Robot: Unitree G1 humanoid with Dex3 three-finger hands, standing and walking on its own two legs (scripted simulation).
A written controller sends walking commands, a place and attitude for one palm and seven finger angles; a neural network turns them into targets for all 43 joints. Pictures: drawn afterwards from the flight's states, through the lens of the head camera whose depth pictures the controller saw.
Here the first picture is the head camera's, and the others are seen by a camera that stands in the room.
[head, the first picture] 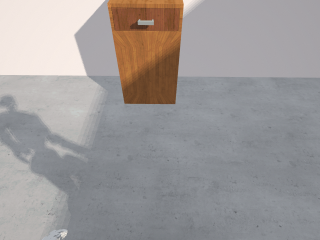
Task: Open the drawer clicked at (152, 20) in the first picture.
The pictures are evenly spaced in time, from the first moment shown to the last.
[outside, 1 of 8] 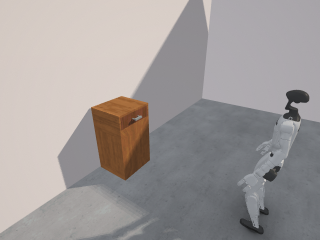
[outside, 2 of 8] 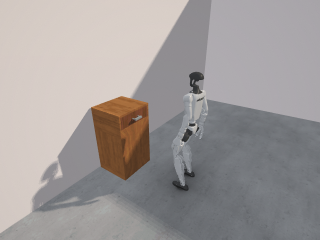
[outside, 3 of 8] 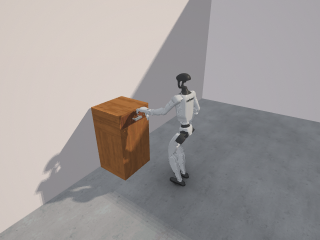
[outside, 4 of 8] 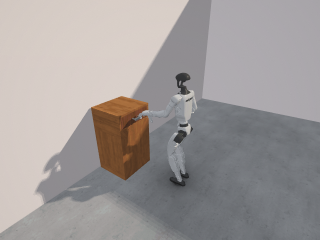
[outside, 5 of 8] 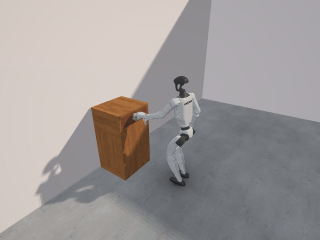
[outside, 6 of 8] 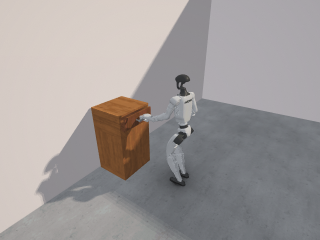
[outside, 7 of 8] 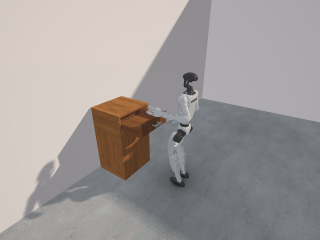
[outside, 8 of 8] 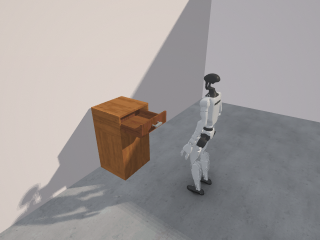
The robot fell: no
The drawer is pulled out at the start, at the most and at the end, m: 0.00 0.30 0.28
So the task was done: yes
